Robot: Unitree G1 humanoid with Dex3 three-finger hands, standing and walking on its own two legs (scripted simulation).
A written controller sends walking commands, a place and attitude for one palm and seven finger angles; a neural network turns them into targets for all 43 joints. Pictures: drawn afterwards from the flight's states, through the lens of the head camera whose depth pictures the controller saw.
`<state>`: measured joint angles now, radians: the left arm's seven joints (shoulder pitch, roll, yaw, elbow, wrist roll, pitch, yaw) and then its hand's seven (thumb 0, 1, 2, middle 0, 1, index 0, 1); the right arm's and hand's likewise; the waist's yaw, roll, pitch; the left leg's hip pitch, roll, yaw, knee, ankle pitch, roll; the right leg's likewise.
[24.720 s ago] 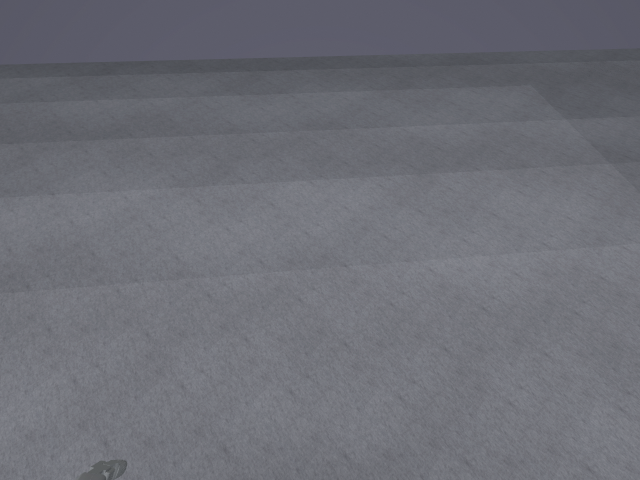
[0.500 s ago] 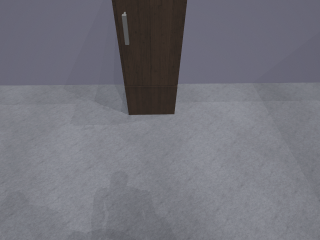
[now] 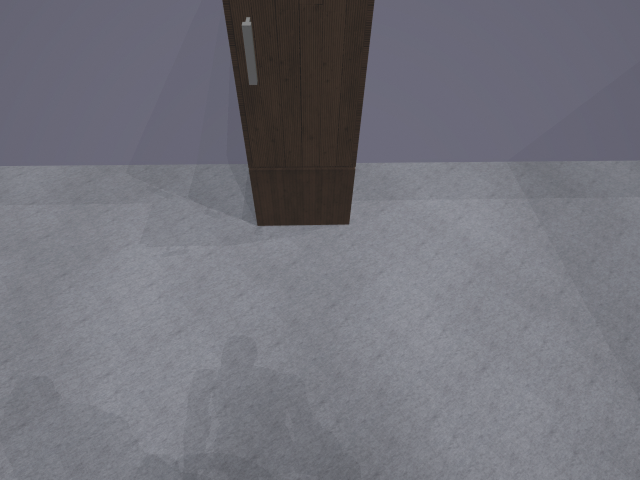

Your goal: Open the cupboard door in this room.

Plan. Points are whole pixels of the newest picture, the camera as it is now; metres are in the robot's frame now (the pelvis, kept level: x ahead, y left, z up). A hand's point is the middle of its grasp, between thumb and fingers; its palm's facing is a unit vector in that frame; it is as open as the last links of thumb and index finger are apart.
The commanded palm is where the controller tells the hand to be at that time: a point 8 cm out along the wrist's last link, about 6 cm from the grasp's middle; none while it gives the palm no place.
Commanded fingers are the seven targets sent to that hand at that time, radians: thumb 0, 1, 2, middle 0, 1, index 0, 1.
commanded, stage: look at it before walking up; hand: left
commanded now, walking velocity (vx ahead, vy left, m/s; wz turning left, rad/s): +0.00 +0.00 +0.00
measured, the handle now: (250, 51) +1.14 +0.27 -0.01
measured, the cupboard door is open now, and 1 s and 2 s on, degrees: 0 0 0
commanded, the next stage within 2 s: walk to a spot facing it in 0.12 s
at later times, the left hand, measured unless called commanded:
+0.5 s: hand out of the picture +0.02 +0.17 -0.18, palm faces +0.03 -0.98 -0.20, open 7.4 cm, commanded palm none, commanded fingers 0.00 0.90 0.90 -0.20 -0.30 -0.20 -0.30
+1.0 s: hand out of the picture +0.10 +0.17 -0.19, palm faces +0.14 -0.98 -0.15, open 7.4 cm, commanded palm none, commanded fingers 0.00 0.90 0.90 -0.20 -0.30 -0.20 -0.30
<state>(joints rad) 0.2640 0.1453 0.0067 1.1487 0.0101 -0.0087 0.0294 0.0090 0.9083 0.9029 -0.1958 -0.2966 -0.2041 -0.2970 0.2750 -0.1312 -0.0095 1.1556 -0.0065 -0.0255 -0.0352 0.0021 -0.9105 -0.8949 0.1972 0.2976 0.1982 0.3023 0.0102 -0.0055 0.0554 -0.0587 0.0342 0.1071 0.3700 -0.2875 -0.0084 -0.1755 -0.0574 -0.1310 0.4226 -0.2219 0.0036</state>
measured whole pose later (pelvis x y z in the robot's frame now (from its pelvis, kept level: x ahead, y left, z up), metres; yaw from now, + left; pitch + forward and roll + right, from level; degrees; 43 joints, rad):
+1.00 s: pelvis +0.22 +0.03 -0.03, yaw +2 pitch +0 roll +0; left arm 0.43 0.13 0.03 1.20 0.01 -0.03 0.01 0.01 0.90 0.90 -0.20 -0.30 -0.21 -0.30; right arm 0.06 -0.19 -0.05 0.98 -0.02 -0.07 0.01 0.00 -0.92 -0.90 0.19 0.30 0.20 0.30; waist 0.05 -0.03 0.14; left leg -0.46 0.06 0.17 0.70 -0.23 0.06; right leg -0.15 -0.09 -0.07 1.05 -0.55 0.01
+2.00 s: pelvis +0.56 +0.06 +0.00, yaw +5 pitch -1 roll +1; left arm 0.27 0.17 0.05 1.11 0.02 -0.01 0.00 0.01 0.91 0.90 -0.19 -0.30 -0.20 -0.30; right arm 0.17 -0.16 -0.04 1.05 -0.01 -0.06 -0.03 -0.02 -0.95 -0.89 0.20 0.30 0.20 0.30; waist 0.03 -0.04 0.07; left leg -0.21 0.03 0.17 0.43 -0.21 0.04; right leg -0.46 -0.11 -0.06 1.02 -0.36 0.02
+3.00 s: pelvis +0.53 +0.05 +0.00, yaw +6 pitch -1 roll +0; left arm 0.30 0.13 0.00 1.13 0.02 -0.01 0.04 0.01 0.90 0.90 -0.20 -0.30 -0.20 -0.30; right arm 0.23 -0.17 -0.02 1.09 -0.01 0.01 -0.02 0.01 -0.93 -0.89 0.20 0.30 0.20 0.30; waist 0.00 0.03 0.06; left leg -0.19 0.04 0.05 0.49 -0.27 -0.02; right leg -0.20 -0.01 -0.04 0.48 -0.26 -0.01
